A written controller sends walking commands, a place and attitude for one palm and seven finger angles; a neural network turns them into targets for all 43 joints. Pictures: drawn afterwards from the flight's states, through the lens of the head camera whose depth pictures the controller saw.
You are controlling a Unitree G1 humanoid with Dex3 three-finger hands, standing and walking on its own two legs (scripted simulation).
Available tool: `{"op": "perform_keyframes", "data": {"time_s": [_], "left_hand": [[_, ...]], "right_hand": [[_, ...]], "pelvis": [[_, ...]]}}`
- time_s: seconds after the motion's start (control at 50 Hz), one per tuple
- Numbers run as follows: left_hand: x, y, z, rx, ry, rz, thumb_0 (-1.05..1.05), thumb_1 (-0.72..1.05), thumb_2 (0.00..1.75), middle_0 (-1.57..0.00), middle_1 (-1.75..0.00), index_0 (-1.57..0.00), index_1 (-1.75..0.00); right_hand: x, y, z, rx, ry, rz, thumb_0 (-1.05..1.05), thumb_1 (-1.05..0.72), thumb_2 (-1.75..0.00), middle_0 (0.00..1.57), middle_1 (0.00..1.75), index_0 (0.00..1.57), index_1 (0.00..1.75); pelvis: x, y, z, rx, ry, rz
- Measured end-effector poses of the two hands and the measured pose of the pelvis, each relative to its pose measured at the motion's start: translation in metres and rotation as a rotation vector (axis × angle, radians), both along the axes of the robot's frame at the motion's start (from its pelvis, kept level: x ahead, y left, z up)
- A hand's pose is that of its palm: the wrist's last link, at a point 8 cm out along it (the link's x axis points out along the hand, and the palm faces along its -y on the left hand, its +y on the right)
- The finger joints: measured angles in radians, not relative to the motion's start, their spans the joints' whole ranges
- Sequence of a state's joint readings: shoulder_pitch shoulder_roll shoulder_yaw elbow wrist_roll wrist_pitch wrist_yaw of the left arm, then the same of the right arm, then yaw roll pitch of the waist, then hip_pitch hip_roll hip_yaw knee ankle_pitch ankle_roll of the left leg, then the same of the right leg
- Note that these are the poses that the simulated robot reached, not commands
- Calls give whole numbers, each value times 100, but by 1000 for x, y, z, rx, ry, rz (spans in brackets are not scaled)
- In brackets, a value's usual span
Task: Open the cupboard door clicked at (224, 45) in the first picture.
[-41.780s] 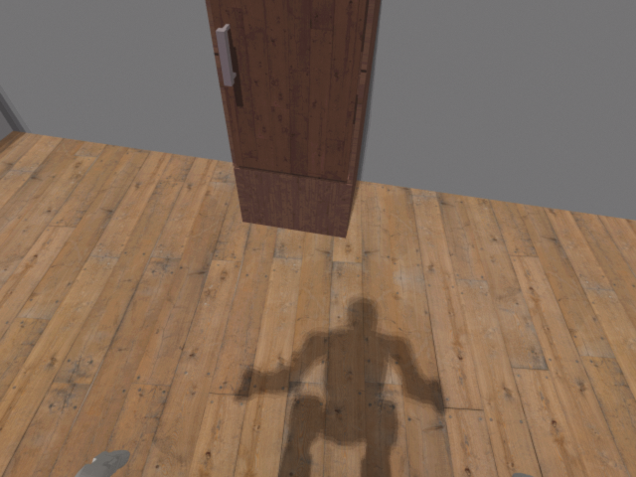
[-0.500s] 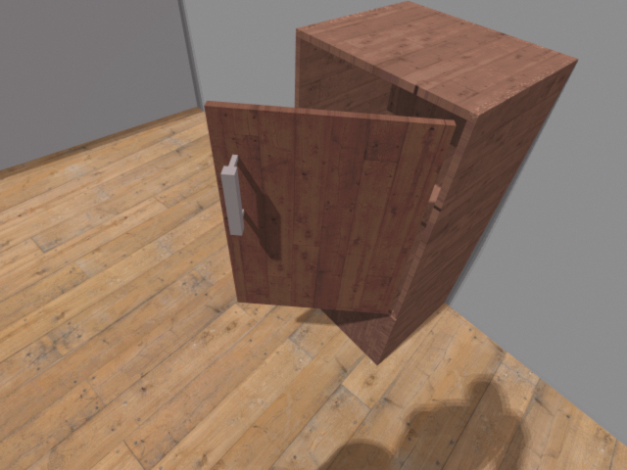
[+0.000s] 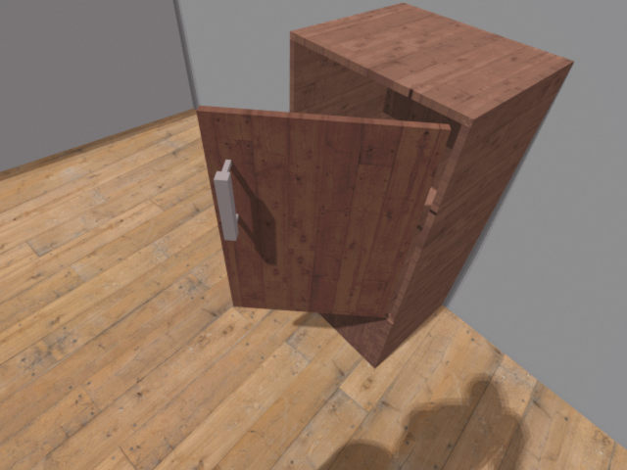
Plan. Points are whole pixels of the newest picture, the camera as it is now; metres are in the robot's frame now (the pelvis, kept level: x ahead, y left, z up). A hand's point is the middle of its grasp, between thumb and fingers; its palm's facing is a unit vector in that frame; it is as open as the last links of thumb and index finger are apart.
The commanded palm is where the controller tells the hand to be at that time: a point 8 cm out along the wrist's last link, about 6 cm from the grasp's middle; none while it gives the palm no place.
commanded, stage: come to a stop and stand still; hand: left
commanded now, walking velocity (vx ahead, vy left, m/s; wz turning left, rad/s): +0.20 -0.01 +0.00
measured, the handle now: (229, 200) +0.58 +0.20 -0.02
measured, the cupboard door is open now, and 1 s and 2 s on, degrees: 45 45 45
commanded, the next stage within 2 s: look again from close up in 1.82 s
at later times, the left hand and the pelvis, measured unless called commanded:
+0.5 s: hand out of the picture +0.11 +0.22 -0.17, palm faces +0.00 -0.97 -0.25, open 7.4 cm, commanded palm none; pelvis +0.06 +0.03 -0.01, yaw -2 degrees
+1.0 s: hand out of the picture +0.12 +0.17 -0.17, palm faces -0.03 -0.98 -0.21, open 7.3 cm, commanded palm none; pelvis +0.06 +0.00 +0.00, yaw -2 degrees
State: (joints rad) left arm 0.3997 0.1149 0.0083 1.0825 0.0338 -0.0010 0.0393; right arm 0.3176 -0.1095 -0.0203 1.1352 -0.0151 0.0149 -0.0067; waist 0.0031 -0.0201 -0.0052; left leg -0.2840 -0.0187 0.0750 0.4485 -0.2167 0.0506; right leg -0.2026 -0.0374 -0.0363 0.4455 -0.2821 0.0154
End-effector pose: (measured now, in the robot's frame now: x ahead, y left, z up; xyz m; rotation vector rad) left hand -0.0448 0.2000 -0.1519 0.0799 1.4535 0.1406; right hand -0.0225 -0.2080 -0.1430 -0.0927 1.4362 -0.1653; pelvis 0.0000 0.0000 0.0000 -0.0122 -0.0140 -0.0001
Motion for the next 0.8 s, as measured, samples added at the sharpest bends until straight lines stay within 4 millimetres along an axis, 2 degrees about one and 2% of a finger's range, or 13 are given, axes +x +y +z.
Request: {"op": "perform_keyframes", "data": {"time_s": [0.14,0.22,0.28,0.38,0.46,0.54,0.62,0.72,0.8], "left_hand": [[-5,4,-10,-28,51,37,0,91,90,-20,-30,-20,-30],[6,16,-20,-25,89,-11,1,91,90,-20,-30,-20,-30],[32,33,-16,3,70,-37,1,91,90,-20,-30,-20,-30],[86,55,0,71,-36,-42,1,91,90,-20,-30,-20,-30],[129,62,8,104,-116,-60,1,91,90,-20,-30,-20,-30],[164,61,11,126,-185,-98,1,91,90,-20,-30,-20,-30],[186,52,12,128,-240,-136,1,91,90,-20,-30,-20,-30],[198,37,9,100,-286,-153,1,91,90,-20,-30,-20,-30],[196,24,8,65,-291,-144,1,91,90,-20,-30,-20,-30]], "right_hand": [[12,1,-1,-34,0,-1,0,-91,-90,20,30,20,30],[26,7,-7,-47,-21,3,0,-91,-90,20,30,20,30],[38,17,-10,-39,-43,-1,0,-91,-90,20,30,20,30],[63,33,-10,-9,-56,22,1,-91,-90,20,30,20,30],[75,29,-12,-17,-56,13,3,-94,-90,20,30,21,30],[86,16,-16,-27,-85,-10,3,-94,-90,20,30,21,30],[97,1,-17,-37,-123,-25,2,-93,-90,20,30,20,30],[105,-8,-12,-45,-158,-15,1,-92,-90,20,30,20,30],[105,-11,-6,-47,-162,9,1,-92,-90,20,30,20,30]], "pelvis": [[16,7,-8,-15,-1,-6],[29,20,-18,-34,8,-6],[40,28,-17,-29,27,-5],[57,34,-9,-7,44,-13],[64,34,-8,2,40,-24],[64,28,-12,16,35,-37],[61,20,-14,14,38,-45],[57,12,-15,22,30,-34],[56,8,-12,22,26,-36]]}}
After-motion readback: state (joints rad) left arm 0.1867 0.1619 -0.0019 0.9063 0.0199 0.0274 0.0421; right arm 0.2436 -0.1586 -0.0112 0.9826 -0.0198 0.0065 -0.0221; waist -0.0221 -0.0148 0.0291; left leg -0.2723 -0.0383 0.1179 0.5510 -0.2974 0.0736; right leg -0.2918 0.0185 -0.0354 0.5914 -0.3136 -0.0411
